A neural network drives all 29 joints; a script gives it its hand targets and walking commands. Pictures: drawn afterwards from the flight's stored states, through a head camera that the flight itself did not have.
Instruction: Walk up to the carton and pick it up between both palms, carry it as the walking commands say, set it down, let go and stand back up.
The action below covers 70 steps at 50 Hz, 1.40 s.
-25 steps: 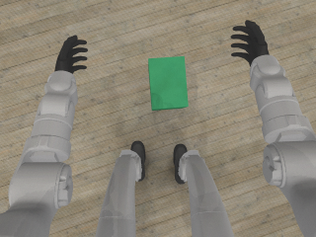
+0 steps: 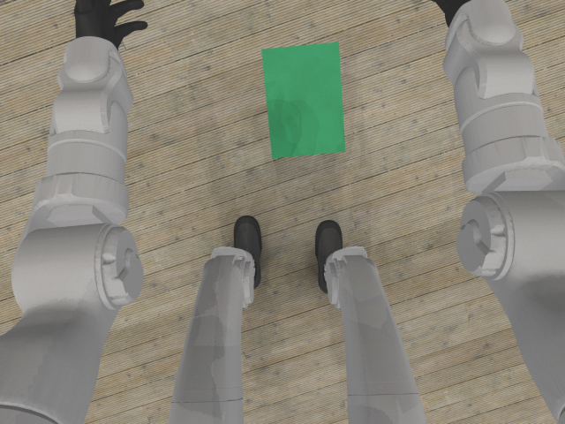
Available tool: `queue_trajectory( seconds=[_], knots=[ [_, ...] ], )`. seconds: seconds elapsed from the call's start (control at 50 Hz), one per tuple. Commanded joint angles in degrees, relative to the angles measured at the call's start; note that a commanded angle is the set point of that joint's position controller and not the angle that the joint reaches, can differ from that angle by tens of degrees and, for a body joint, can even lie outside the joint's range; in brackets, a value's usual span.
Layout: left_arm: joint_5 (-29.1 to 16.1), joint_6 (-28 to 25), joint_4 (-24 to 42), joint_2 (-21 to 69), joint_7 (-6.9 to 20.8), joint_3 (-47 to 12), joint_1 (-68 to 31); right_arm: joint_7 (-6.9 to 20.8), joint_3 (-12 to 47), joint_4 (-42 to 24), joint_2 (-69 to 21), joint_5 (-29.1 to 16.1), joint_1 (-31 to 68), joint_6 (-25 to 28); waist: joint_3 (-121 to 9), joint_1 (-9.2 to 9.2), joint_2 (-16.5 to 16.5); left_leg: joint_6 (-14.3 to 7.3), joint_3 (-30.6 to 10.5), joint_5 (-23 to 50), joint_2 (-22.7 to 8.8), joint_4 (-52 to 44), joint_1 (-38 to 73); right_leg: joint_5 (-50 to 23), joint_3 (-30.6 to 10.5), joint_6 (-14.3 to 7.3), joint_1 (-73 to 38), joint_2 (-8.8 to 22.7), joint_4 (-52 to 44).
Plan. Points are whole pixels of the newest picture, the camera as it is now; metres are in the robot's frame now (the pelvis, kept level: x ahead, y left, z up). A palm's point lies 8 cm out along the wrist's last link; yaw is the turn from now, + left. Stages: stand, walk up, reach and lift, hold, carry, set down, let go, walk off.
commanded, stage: reach and lift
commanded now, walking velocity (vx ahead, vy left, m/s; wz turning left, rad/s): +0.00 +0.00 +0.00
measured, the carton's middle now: (301, 106) +0.49 -0.04 -0.57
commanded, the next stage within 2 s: none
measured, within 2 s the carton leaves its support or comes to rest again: neither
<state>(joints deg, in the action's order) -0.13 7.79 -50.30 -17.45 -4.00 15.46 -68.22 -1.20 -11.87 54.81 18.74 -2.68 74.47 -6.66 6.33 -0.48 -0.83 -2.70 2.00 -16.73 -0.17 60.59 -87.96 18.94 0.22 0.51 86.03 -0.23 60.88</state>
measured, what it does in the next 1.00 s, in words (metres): lowers itself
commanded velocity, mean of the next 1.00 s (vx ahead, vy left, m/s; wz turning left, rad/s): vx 0.00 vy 0.00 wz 0.00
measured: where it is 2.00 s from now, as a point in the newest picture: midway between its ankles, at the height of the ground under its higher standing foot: (288, 267)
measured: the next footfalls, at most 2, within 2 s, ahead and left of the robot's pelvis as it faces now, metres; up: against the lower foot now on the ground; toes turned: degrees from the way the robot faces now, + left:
none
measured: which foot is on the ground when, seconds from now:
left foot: down 0.00-1.00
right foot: down 0.00-1.00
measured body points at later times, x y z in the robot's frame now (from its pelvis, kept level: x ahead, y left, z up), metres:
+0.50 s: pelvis -0.04 +0.00 -0.14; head +0.35 +0.01 +0.06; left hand +0.53 +0.18 -0.33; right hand +0.56 -0.16 -0.31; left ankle +0.07 +0.10 -0.62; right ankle +0.06 -0.13 -0.62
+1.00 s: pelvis -0.05 +0.00 -0.25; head +0.33 +0.02 -0.03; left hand +0.52 +0.17 -0.44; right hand +0.55 -0.14 -0.42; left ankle +0.07 +0.10 -0.62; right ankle +0.06 -0.13 -0.62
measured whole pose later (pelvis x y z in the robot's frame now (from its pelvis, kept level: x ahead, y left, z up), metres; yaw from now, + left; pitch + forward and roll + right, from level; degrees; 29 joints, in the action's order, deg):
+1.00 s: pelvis -0.05 +0.00 -0.25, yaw +0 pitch +34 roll -2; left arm -3.5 9.4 -58.9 -17.5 -8.4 12.4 -89.6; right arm -8.1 -13.3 67.3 18.7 -6.9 97.2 -6.7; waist 29.9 -0.5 0.6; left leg -2.7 1.8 -30.4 -0.2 118.2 -121.5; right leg 34.8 0.4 0.5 118.3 0.1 119.4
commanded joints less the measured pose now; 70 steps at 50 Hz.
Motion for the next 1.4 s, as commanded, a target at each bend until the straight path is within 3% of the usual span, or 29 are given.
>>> queue_trajectory(
  seconds=[0.0,0.02,0.1,0.14,0.16,0.18,0.3,0.34,0.38,0.44,0.46,0.48,0.5,0.54,0.6,0.64,0.66,0.68,0.7,0.76,0.86,0.94,1.06,1.1,1.18,1.2,1.3,1.34,1.38],
  knots=[
    [-0.13,-2.51,8.25,1.91,1.50,4.30,-23.48,-0.87,-8.02,-6.74,-0.89,4.35,15.48,1.58,-69.34,1.31,-0.02,4.08,-4.62,27.94,3.05,4.91,36.26,-22.04,-0.63,-0.28,-19.28,-5.49,3.66],
    [0.99,-1.87,3.17,0.25,1.48,5.04,-21.11,-0.32,-5.76,-3.12,-1.88,4.15,15.13,1.06,-65.19,-0.22,4.53,3.17,-6.31,25.54,3.59,7.24,34.86,-18.65,0.21,0.52,-12.01,-5.28,7.38],
    [2.04,-1.39,1.92,0.49,0.67,4.50,-24.84,-0.36,-7.78,-2.67,0.10,2.92,17.47,0.85,-67.51,-1.64,-3.92,3.99,-7.22,28.51,2.78,13.00,43.38,-8.79,2.37,-0.02,4.35,-5.60,11.82],
    [0.42,-1.08,3.47,-1.25,-0.44,4.15,-26.97,-0.29,-5.51,-5.12,0.52,1.59,21.14,0.32,-66.12,-2.61,1.60,3.56,-5.61,23.00,3.27,15.34,34.52,-7.89,1.75,0.49,2.08,-5.36,14.21],
    [-0.03,-0.55,3.88,1.04,-0.02,1.95,-26.51,-0.55,-7.87,-5.19,3.11,1.95,20.65,0.93,-64.33,-0.15,-3.67,4.70,-6.11,24.67,2.71,16.81,38.62,-6.51,2.66,0.40,8.98,-5.69,16.22],
    [-0.55,-0.29,3.26,-0.09,-0.53,3.42,-26.85,-0.61,-8.08,-5.34,4.73,3.26,21.42,0.96,-69.03,1.60,1.37,4.37,-7.08,23.14,2.84,18.60,35.03,-6.88,2.76,0.20,4.73,-5.24,17.40],
    [-1.91,0.70,5.29,-6.37,-2.55,1.27,-33.09,-3.60,-5.18,-8.32,5.37,-1.33,25.95,-0.64,-77.91,-1.73,-0.96,3.99,-4.32,14.83,4.23,26.63,30.10,-3.12,3.18,0.02,2.61,-6.26,25.91],
    [-6.19,1.86,13.86,-6.44,-4.38,-4.13,-36.83,-5.16,-1.89,-16.60,4.67,-4.06,31.25,-2.11,-92.75,0.12,1.18,3.28,-4.98,20.07,4.49,28.18,38.10,-8.66,4.71,-0.02,-7.06,-6.52,29.55],
    [-6.81,2.85,8.67,-8.13,-4.09,-3.99,-37.41,-6.13,-3.33,-9.20,8.44,-2.62,27.51,-2.85,-91.60,2.90,-1.70,3.82,-3.75,15.06,4.22,33.06,34.56,-5.16,4.16,-0.55,-4.64,-6.11,32.76],
    [-9.15,3.80,12.01,-9.50,-5.92,-6.21,-38.21,-7.82,-1.09,-10.84,8.67,-4.82,29.51,-3.84,-97.59,2.49,-1.69,3.35,-3.88,19.25,4.48,36.10,39.90,-7.68,4.86,-0.58,-6.41,-6.46,36.99],
    [-8.33,3.47,16.70,-12.47,-6.91,-6.01,-37.83,-8.35,-0.21,-18.52,9.76,-5.66,32.65,-4.03,-103.50,-0.56,-2.51,2.89,-3.93,22.46,4.92,37.36,41.64,-10.88,4.20,-0.58,-9.19,-6.28,37.58],
    [-10.59,4.50,19.94,-11.03,-7.69,-7.74,-42.33,-9.18,0.05,-16.74,10.78,-6.50,33.62,-4.08,-107.97,2.54,0.05,3.28,-4.39,22.49,4.11,39.64,44.89,-8.82,5.65,-0.80,-9.26,-6.02,39.48],
    [-12.35,6.27,14.69,-10.57,-7.87,-8.84,-43.43,-9.61,1.84,-17.62,11.08,-6.60,37.06,-5.69,-106.10,4.60,1.14,3.34,-5.33,21.27,4.20,40.11,46.48,-7.45,6.28,-0.44,-9.52,-5.68,39.63],
    [-11.21,5.21,16.30,-11.99,-8.59,-7.15,-43.40,-10.45,2.54,-17.23,10.26,-7.78,36.80,-5.26,-99.43,-0.23,-2.49,3.16,-3.59,23.19,4.77,42.46,40.68,-9.43,3.16,-0.91,-8.03,-5.41,40.37],
    [-12.09,5.14,7.52,-9.30,-7.46,-6.79,-44.14,-9.64,3.01,-11.47,11.21,-8.00,39.44,-4.64,-85.74,0.91,1.17,2.42,-3.87,13.64,3.44,43.76,31.30,-0.67,3.41,-1.99,1.66,-4.25,41.57],
    [-10.87,4.31,2.20,-11.25,-6.62,-4.81,-41.06,-9.10,4.98,-12.52,9.84,-9.69,43.49,-3.57,-70.67,-3.24,4.01,1.43,-2.29,6.59,3.46,41.67,15.60,0.89,1.68,-0.91,1.38,-4.11,40.64],
    [-8.96,4.17,-0.92,-14.06,-6.57,-2.79,-42.95,-8.85,3.39,-5.65,10.38,-7.09,41.40,-4.22,-68.56,-2.53,3.73,1.82,-2.05,1.60,3.61,42.00,13.32,3.19,2.90,-0.66,1.78,-3.82,42.43],
    [-10.35,3.66,2.87,-12.90,-6.89,-4.41,-43.30,-9.46,4.04,-13.64,13.22,-6.50,45.18,-3.05,-77.21,-1.41,4.89,2.08,-2.00,9.46,4.04,46.13,18.28,-2.39,1.97,-0.32,-3.95,-3.87,43.41],
    [-11.06,3.23,-10.59,-12.48,-6.03,-5.84,-44.02,-8.48,4.80,6.47,9.44,-7.58,39.40,-4.04,-57.61,-2.04,0.84,1.98,-2.16,1.84,2.44,46.44,11.51,6.91,1.97,-0.60,10.77,-2.83,44.97],
    [-10.71,1.24,0.64,-11.63,-5.67,-4.62,-49.83,-7.85,3.80,2.32,10.24,-5.31,41.36,-2.03,-64.62,0.44,3.56,2.42,-2.44,6.04,2.91,47.12,14.41,3.97,3.00,-1.44,8.58,-3.58,46.32],
    [-8.12,0.43,-0.86,-9.58,-4.38,-6.35,-49.68,-6.13,1.47,8.14,8.35,-5.66,39.34,-0.76,-54.09,-0.25,-3.95,3.46,-2.56,6.25,2.71,49.05,14.13,4.92,3.31,-1.98,16.68,-3.43,48.34],
    [-8.72,-0.38,-2.59,-8.46,-3.49,-7.92,-47.79,-6.34,-1.33,6.01,11.98,-3.13,39.67,1.67,-54.55,3.63,-4.42,3.74,-5.08,10.48,2.58,52.84,15.09,2.15,4.16,-1.18,20.00,-3.45,52.60],
    [-5.06,-0.86,-13.41,-12.01,-3.13,-4.28,-42.54,-4.04,3.59,14.72,8.81,-5.90,38.75,0.89,-43.98,-3.35,0.83,3.08,-3.81,1.98,2.88,54.01,4.10,5.27,2.42,-0.09,18.57,-2.86,55.33],
    [-6.83,-2.43,-6.99,-9.89,-2.16,-6.96,-46.32,-3.70,1.39,14.70,7.71,-3.77,37.18,1.18,-45.02,1.07,-0.94,2.88,-5.70,5.67,2.62,54.16,7.43,3.95,3.44,-0.56,22.15,-3.18,56.91],
    [-2.84,-1.81,-15.70,-11.68,-1.39,-3.94,-38.92,-1.90,2.52,18.99,8.38,-4.60,33.31,0.94,-35.29,-4.44,0.16,3.43,-4.98,1.95,2.47,56.26,1.55,5.58,2.01,0.08,25.91,-2.57,59.20],
    [-3.80,-2.09,-15.17,-12.48,-1.61,-4.11,-38.51,-1.67,1.34,14.46,10.28,-3.98,35.01,1.89,-36.56,-1.58,1.25,3.23,-5.22,2.32,2.00,57.34,4.33,4.65,2.39,0.20,25.09,-2.98,59.12],
    [-7.01,-2.81,-20.26,-9.65,-0.49,-5.79,-38.73,-2.05,7.22,10.00,9.55,-6.32,40.28,2.77,-37.24,-3.00,3.66,2.43,-4.58,4.65,2.25,60.77,-1.75,0.05,0.10,0.72,18.82,-2.38,60.77],
    [-8.98,-4.83,-8.64,-11.21,-0.51,-6.24,-44.24,-2.88,5.07,6.01,11.14,-4.22,37.97,3.62,-42.52,-0.28,4.15,2.88,-4.92,13.00,2.66,62.39,2.71,-3.77,0.36,0.43,18.51,-2.80,61.21],
    [-9.73,-5.09,-13.96,-11.13,-0.63,-5.47,-42.17,-2.88,9.26,3.58,7.90,-7.70,41.05,3.78,-45.04,-3.71,4.62,2.00,-4.23,14.53,2.94,63.46,2.84,-6.32,-0.89,0.34,16.90,-2.93,61.67]
  ],
)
